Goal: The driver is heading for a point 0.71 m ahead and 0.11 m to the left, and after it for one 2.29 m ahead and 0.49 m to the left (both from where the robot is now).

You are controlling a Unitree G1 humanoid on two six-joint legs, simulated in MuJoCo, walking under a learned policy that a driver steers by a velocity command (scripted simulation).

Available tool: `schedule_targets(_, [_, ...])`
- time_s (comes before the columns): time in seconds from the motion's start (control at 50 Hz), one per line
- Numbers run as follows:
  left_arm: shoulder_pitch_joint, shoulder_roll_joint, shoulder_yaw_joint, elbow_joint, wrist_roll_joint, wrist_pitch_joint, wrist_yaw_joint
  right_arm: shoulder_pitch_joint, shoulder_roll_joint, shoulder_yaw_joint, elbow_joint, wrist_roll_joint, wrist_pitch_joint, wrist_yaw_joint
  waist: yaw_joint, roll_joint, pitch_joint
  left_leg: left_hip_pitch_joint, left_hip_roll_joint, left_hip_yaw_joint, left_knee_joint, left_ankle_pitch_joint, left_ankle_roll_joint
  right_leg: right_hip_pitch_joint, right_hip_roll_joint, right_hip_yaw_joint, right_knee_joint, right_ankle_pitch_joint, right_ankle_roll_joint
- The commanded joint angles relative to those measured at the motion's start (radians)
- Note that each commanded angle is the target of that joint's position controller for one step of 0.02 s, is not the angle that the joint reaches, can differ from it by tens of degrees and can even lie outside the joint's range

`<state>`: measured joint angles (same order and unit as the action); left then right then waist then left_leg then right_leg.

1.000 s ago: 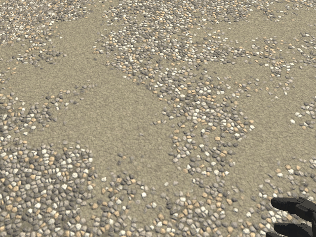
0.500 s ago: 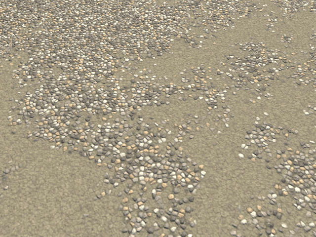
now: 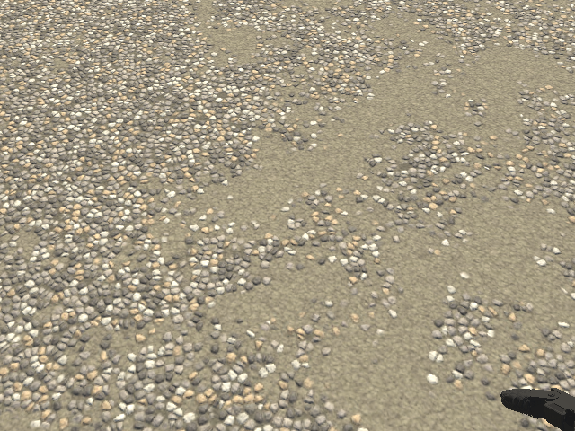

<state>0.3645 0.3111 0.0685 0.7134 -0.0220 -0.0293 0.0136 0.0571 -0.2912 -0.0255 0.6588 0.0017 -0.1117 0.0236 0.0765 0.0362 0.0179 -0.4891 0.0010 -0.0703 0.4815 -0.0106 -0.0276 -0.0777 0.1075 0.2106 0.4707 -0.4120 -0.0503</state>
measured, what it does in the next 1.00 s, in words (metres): walks ahead: left foot, then right foot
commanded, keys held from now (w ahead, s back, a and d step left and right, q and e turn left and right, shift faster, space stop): w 0.38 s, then w+q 0.62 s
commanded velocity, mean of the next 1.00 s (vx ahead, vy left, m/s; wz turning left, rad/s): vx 0.50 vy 0.00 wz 0.14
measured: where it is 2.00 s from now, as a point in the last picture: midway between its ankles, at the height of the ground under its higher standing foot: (280, 270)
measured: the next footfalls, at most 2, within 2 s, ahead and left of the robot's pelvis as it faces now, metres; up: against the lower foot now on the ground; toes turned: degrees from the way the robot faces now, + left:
left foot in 0.02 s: +0.17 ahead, +0.12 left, +0.00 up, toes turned -4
right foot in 0.52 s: +0.42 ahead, -0.14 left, +0.00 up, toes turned -1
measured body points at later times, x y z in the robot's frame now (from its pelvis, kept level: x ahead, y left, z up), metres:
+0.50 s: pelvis +0.26 -0.01 +0.00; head +0.29 -0.01 +0.45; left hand +0.53 +0.19 -0.06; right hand +0.21 -0.29 -0.12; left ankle +0.14 +0.13 -0.73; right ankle +0.39 -0.14 -0.72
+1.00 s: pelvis +0.52 +0.01 +0.00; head +0.55 +0.03 +0.44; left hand +0.48 +0.30 -0.13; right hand +0.78 -0.18 -0.08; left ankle +0.64 +0.15 -0.72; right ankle +0.39 -0.14 -0.73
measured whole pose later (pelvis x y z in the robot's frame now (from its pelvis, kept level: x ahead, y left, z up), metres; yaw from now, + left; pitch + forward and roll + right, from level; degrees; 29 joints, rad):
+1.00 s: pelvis +0.52 +0.01 +0.00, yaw +14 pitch +1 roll -3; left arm 0.32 0.30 0.08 0.85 -0.02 -0.06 0.01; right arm 0.09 -0.27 -0.04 0.66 0.02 -0.02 0.06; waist 0.08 0.03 0.04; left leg -0.58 0.07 0.03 0.63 -0.11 0.07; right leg 0.11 -0.02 -0.26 0.28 -0.39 0.04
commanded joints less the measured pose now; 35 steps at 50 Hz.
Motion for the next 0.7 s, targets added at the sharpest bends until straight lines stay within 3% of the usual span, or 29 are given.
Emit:
schedule_targets(0.02, [-0.021,0.055,0.005,-0.06,0.017,-0.012,-0.004,0.208,-0.182,-0.074,-0.024,-0.019,-0.027,-0.011,-0.15,-0.104,-0.188,0.431,0.122,-0.083,-0.013,-0.056,0.109,-0.128,-0.161,0.1,0.245,0.369,-0.066])
schedule_targets(0.04, [0.117,-0.008,-0.016,-0.072,-0.002,-0.021,-0.004,0.318,-0.277,-0.099,0.009,-0.034,-0.017,-0.011,-0.119,0.171,-0.32,0.772,0.332,-0.499,-0.072,-0.244,0.278,-0.452,-0.012,-0.035,0.596,0.064,0.015])
schedule_targets(0.06, [0.13,0.049,-0.012,-0.062,-0.016,-0.028,-0.002,0.36,-0.224,-0.094,0.033,-0.002,-0.011,0.002,-0.136,0.249,-0.306,0.801,0.401,-0.764,-0.19,-0.523,0.324,-0.636,-0.027,-0.026,0.767,-0.165,0.032])
schedule_targets(0.08, [0.031,0.123,0.007,-0.066,-0.02,-0.028,-0.003,0.31,-0.156,-0.074,0.023,0.008,-0.008,0.0,-0.158,0.126,-0.161,0.69,0.367,-0.66,-0.213,-0.588,0.284,-0.696,-0.072,-0.007,0.828,-0.088,0.029])
schedule_targets(0.1, [-0.056,0.129,0.008,-0.085,-0.008,-0.027,-0.001,0.262,-0.13,-0.064,0.015,0.0,-0.001,-0.002,-0.152,0.054,-0.089,0.582,0.324,-0.519,-0.212,-0.496,0.252,-0.686,-0.109,-0.049,0.821,-0.019,0.028])
schedule_targets(0.12, [-0.112,0.116,0.007,-0.102,0.008,-0.032,-0.003,0.231,-0.109,-0.056,0.02,-0.007,0.004,-0.003,-0.139,0.024,-0.024,0.482,0.281,-0.418,-0.232,-0.378,0.247,-0.678,-0.135,-0.067,0.763,0.029,0.027])
schedule_targets(0.16, [-0.106,0.084,0.005,-0.101,0.012,-0.034,-0.011,0.208,-0.083,-0.044,0.028,-0.014,0.002,-0.006,-0.099,0.064,-0.01,0.391,0.223,-0.302,-0.268,-0.219,0.234,-0.598,-0.182,-0.091,0.668,0.094,0.029])
schedule_targets(0.18, [-0.093,0.066,0.0,-0.095,0.011,-0.033,-0.014,0.213,-0.082,-0.043,0.035,-0.008,0.0,-0.006,-0.092,0.075,-0.019,0.379,0.211,-0.266,-0.281,-0.166,0.24,-0.579,-0.187,-0.108,0.634,0.101,0.034])
schedule_targets(0.24, [-0.153,0.029,-0.016,-0.112,0.019,-0.034,-0.016,0.236,-0.124,-0.054,0.062,0.005,-0.001,-0.01,-0.101,0.054,-0.003,0.364,0.215,-0.186,-0.322,-0.045,0.266,-0.593,-0.202,-0.143,0.479,0.162,0.055])
schedule_targets(0.3, [-0.242,0.006,-0.028,-0.127,0.019,-0.044,-0.024,0.259,-0.15,-0.057,0.085,0.011,0.009,-0.014,-0.131,0.042,0.006,0.365,0.193,-0.103,-0.335,0.007,0.247,-0.558,-0.197,-0.166,0.288,0.321,0.063])
schedule_targets(0.4, [-0.384,0.012,-0.027,-0.162,0.004,-0.057,-0.043,0.347,-0.163,-0.055,0.139,0.024,0.029,-0.014,-0.178,0.038,0.035,0.401,0.206,-0.075,-0.302,0.035,0.222,-0.48,-0.157,-0.192,0.104,0.426,0.057])
schedule_targets(0.44, [-0.404,0.027,-0.02,-0.177,0.003,-0.066,-0.052,0.361,-0.172,-0.057,0.152,0.027,0.042,-0.018,-0.163,0.043,0.044,0.444,0.23,-0.109,-0.264,0.062,0.21,-0.461,-0.144,-0.184,0.053,0.375,0.037])
schedule_targets(0.48, [-0.331,0.059,-0.004,-0.16,0.006,-0.074,-0.052,0.34,-0.197,-0.064,0.154,0.028,0.053,-0.025,-0.102,0.052,0.011,0.451,0.23,-0.118,-0.184,0.166,0.187,-0.329,-0.122,-0.195,-0.006,0.343,0.012])
schedule_targets(0.5, [-0.221,0.094,0.016,-0.126,0.011,-0.075,-0.044,0.331,-0.187,-0.06,0.151,0.027,0.054,-0.026,-0.043,0.037,-0.057,0.416,0.186,-0.086,-0.063,0.269,0.162,-0.152,-0.109,-0.209,-0.036,0.352,-0.012])
schedule_targets(0.52, [-0.063,0.147,0.038,-0.096,0.025,-0.074,-0.033,0.314,-0.144,-0.043,0.132,0.013,0.049,-0.025,0.034,0.007,-0.182,0.282,0.135,-0.05,0.156,0.183,0.126,0.111,-0.206,-0.129,0.004,0.372,-0.06])
schedule_targets(0.54, [0.061,0.238,0.06,-0.083,0.046,-0.061,-0.021,0.383,-0.04,-0.012,0.099,0.004,0.035,-0.026,0.043,-0.205,-0.341,-0.078,-0.005,0.046,0.525,-0.204,0.051,0.481,-0.463,0.223,-0.005,0.283,-0.171])
schedule_targets(0.56, [0.083,0.19,0.048,-0.072,0.037,-0.053,-0.023,0.411,-0.067,-0.015,0.105,0.024,0.022,-0.027,0.042,-0.302,-0.399,-0.211,-0.026,-0.041,0.707,-0.573,0.04,0.476,-0.543,0.473,-0.119,0.14,-0.232])
schedule_targets(0.58, [0.03,0.128,0.029,-0.065,0.025,-0.052,-0.024,0.349,-0.147,-0.042,0.098,0.045,0.023,-0.025,0.036,-0.214,-0.241,-0.282,0.028,-0.064,0.778,-0.514,0.041,0.354,-0.505,0.357,-0.148,0.071,-0.198])
schedule_targets(0.6, [-0.03,0.093,0.017,-0.066,0.02,-0.052,-0.024,0.292,-0.146,-0.044,0.085,0.045,0.026,-0.024,0.013,-0.179,-0.144,-0.281,0.068,-0.037,0.766,-0.433,0.042,0.231,-0.461,0.224,-0.177,0.091,-0.169])
schedule_targets(0.62, [-0.089,0.066,0.009,-0.061,0.023,-0.056,-0.028,0.263,-0.131,-0.046,0.081,0.034,0.033,-0.026,-0.017,-0.145,-0.078,-0.255,0.093,-0.026,0.727,-0.371,0.038,0.118,-0.419,0.138,-0.22,0.142,-0.155])
schedule_targets(0.66, [-0.157,0.037,0.005,-0.05,0.033,-0.072,-0.032,0.287,-0.095,-0.049,0.092,0.028,0.06,-0.026,-0.072,-0.161,-0.024,-0.16,0.127,-0.033,0.681,-0.29,0.028,-0.029,-0.373,0.003,-0.291,0.257,-0.139])
schedule_targets(0.7, [-0.175,0.048,0.014,-0.03,0.034,-0.089,-0.031,0.282,-0.062,-0.045,0.085,0.027,0.078,-0.026,-0.092,-0.137,-0.002,-0.152,0.132,-0.033,0.66,-0.238,0.014,-0.079,-0.373,-0.084,-0.33,0.369,-0.151])
Over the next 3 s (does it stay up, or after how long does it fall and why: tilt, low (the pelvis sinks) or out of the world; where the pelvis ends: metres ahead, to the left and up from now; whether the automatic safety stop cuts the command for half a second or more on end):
stays up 1.41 0.18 0.00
